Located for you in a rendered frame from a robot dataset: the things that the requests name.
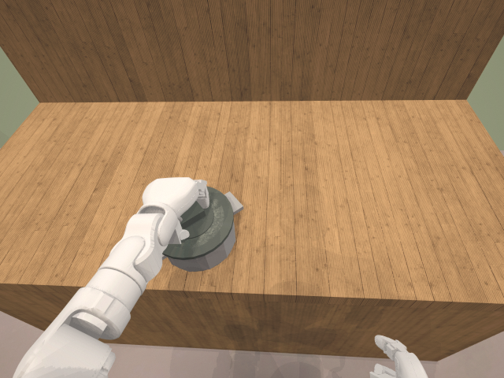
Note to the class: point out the pot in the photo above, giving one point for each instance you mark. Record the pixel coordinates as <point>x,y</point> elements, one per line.
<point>216,257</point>

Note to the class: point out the table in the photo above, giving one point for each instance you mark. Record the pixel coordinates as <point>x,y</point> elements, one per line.
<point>373,196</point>

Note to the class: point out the robot left upper arm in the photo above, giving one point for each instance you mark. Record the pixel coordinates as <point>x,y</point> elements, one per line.
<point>70,353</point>

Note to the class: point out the knob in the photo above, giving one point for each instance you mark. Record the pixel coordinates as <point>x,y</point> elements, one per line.
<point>193,214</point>

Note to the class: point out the lid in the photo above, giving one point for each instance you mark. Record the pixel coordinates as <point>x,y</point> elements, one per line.
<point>208,233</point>

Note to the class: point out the left robot hand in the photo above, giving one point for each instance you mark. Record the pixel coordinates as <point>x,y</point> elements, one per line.
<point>179,193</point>

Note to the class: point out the left robot forearm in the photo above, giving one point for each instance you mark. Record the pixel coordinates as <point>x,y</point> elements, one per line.
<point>102,308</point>

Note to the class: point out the right robot hand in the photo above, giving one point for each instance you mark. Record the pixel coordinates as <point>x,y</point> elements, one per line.
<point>407,365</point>

